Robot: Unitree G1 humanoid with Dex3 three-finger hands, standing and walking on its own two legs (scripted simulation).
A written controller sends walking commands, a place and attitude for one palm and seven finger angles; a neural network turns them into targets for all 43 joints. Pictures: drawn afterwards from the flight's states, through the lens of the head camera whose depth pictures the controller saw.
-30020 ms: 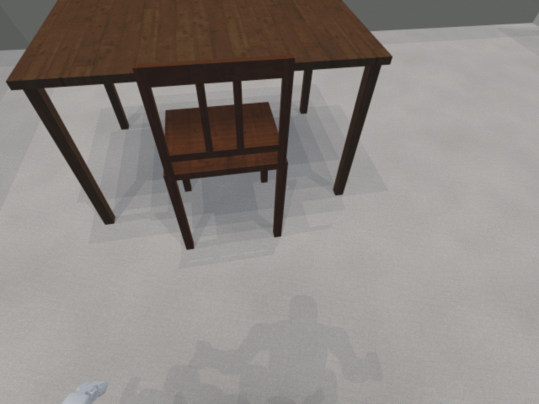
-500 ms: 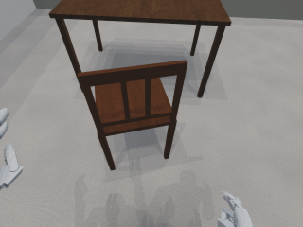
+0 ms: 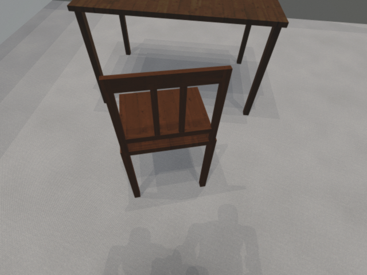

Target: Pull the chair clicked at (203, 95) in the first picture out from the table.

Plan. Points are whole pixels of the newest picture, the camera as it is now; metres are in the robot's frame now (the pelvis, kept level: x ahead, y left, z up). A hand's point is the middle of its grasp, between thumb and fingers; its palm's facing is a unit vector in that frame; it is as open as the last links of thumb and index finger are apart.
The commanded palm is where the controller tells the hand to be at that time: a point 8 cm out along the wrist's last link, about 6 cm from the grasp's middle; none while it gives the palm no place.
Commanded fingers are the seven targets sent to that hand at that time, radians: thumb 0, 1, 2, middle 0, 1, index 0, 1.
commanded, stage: let the arm hang, fingers relaxed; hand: left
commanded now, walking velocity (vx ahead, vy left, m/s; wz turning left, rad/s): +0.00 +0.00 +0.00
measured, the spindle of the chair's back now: (155, 113) +0.64 +0.14 -0.11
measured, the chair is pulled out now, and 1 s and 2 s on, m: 0.51 0.51 0.51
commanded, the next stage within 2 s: look to check the result in 0.62 s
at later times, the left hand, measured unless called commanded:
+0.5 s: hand out of the picture +0.01 +0.15 -0.18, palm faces +0.00 -0.99 -0.15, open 7.3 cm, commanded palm none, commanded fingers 0.00 0.90 0.90 -0.20 -0.30 -0.20 -0.30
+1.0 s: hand out of the picture +0.01 +0.14 -0.17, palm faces +0.02 -0.99 -0.16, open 7.3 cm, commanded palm none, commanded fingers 0.00 0.90 0.90 -0.20 -0.30 -0.20 -0.30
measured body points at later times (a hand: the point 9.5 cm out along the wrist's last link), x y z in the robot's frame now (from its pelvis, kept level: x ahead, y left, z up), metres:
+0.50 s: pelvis +0.01 -0.01 +0.00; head +0.02 -0.01 +0.45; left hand +0.01 +0.20 -0.16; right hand -0.01 -0.22 -0.16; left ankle +0.04 +0.11 -0.74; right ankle +0.00 -0.11 -0.74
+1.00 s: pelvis +0.01 -0.01 +0.00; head +0.03 -0.01 +0.45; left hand +0.01 +0.20 -0.16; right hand -0.01 -0.22 -0.16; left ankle +0.04 +0.11 -0.74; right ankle +0.00 -0.11 -0.74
